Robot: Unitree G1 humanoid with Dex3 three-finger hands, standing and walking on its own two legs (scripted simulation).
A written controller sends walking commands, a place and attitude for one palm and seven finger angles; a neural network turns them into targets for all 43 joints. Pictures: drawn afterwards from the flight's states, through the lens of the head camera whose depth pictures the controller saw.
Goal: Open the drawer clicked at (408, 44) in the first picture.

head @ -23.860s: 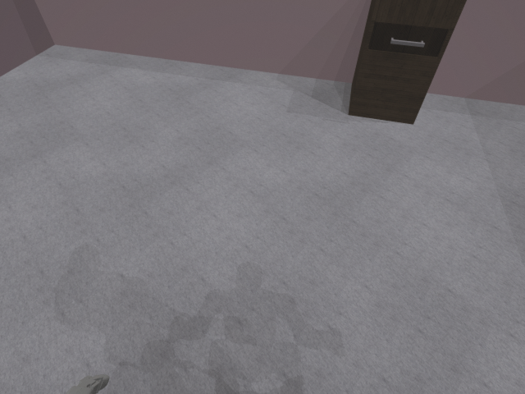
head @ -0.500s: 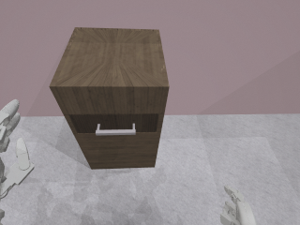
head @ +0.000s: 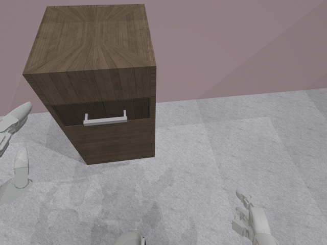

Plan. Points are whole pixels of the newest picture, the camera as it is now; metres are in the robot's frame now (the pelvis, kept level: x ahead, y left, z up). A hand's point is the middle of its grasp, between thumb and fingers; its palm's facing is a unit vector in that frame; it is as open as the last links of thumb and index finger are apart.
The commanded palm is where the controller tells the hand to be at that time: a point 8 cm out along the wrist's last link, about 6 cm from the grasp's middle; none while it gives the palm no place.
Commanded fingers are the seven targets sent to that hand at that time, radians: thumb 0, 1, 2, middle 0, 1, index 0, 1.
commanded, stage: step back with the hand held close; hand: left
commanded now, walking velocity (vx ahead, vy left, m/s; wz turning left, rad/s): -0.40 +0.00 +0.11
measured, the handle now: (105, 117) +0.60 +0.27 -0.24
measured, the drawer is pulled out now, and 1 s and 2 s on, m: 0.00 0.00 0.00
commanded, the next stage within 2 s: stop stepping back and stand still in 0.14 s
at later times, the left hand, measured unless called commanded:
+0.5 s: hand out of the picture +0.02 +0.20 +0.18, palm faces +0.42 -0.78 -0.46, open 7.4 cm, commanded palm -0.03 +0.24 +0.18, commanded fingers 0.00 0.90 0.90 -0.20 -0.30 -0.20 -0.30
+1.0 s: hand out of the picture -0.04 +0.20 +0.15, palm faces +0.47 -0.77 -0.43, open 7.4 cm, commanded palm -0.10 +0.23 +0.18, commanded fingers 0.00 0.90 0.90 -0.20 -0.30 -0.20 -0.30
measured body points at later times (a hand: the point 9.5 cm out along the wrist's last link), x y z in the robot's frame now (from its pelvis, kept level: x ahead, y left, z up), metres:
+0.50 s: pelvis -0.15 -0.05 +0.00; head -0.14 -0.05 +0.45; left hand -0.01 +0.24 +0.20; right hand +0.01 -0.28 -0.10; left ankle -0.15 +0.08 -0.65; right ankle -0.10 -0.15 -0.73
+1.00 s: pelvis -0.20 -0.06 +0.00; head -0.21 -0.07 +0.45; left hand -0.07 +0.24 +0.17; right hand -0.04 -0.28 -0.10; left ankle -0.23 +0.05 -0.67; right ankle -0.14 -0.12 -0.74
